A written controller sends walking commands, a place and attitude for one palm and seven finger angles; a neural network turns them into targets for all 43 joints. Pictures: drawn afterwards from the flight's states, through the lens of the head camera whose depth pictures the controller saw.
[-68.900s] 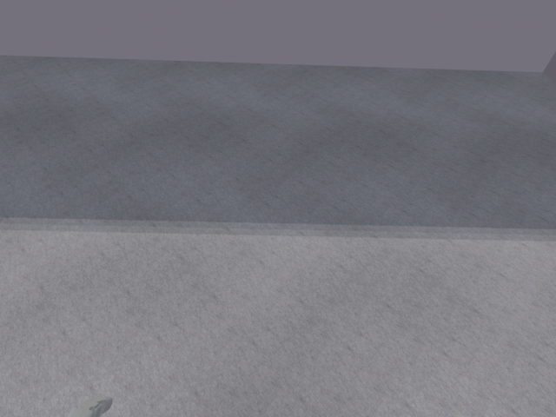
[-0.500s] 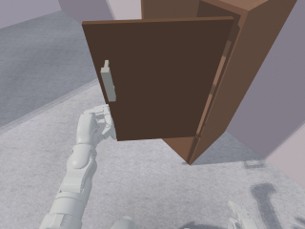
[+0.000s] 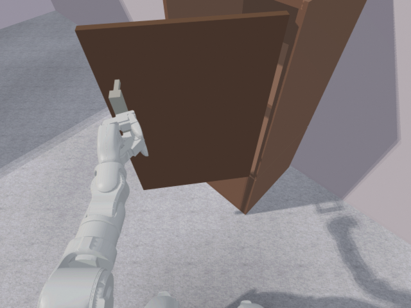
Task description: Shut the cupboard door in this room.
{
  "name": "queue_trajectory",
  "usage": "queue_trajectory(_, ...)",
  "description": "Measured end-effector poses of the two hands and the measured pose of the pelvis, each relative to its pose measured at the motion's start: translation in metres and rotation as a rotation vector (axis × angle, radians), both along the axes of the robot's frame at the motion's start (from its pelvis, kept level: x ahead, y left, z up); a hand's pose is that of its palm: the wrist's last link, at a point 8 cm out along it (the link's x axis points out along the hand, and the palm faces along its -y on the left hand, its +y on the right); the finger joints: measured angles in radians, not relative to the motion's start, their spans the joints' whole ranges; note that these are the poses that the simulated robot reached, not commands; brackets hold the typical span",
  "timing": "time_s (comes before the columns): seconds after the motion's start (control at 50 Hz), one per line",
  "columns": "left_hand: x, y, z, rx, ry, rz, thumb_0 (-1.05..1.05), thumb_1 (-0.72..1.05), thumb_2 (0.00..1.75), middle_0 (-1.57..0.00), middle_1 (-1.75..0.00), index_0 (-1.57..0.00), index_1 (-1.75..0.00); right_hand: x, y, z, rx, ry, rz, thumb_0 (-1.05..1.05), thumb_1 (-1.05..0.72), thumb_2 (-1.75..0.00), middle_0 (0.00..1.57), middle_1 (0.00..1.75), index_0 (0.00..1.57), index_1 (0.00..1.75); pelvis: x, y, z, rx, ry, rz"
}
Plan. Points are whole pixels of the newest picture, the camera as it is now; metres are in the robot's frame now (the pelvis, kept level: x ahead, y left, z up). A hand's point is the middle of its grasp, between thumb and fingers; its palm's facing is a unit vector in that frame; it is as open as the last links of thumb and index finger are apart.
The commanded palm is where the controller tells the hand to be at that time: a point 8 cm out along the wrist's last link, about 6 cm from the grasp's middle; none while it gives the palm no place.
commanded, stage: bring the fist close to the handle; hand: left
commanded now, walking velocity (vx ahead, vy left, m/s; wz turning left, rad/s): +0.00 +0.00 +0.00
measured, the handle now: (123, 109) +0.53 +0.18 +0.08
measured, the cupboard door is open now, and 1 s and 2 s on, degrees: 52 47 34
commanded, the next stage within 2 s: push the door shut along its arc in 0.16 s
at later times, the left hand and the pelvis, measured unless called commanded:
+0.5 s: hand (142, 133) +0.45 +0.13 +0.08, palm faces +0.08 -1.00 -0.02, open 3.1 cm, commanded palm +0.42 +0.18 +0.08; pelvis -0.01 +0.00 +0.00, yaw +1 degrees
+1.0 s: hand (154, 114) +0.50 +0.11 +0.09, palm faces -0.08 -1.00 -0.03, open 3.1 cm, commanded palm +0.49 +0.16 +0.08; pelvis -0.01 +0.01 -0.02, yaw +0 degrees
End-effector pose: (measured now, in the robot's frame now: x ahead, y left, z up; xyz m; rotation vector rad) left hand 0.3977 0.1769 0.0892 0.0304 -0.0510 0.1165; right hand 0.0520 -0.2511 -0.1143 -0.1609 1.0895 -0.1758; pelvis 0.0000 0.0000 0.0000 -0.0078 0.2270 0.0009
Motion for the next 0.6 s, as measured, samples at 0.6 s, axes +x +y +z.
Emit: queue_trajectory(0.6, 0.04, 0.008, 0.004, 0.011, 0.003, -0.077, 0.01, 0.9, 0.9, -1.31, -1.5, -1.3, -1.5, 0.005, -0.003, -0.003, -0.032, 0.025, 0.002, 0.01, -0.91, -0.9, 0.21, 0.3, 0.2, 0.3, -0.004, -0.001, -0.007, -0.013, 0.036, 0.021)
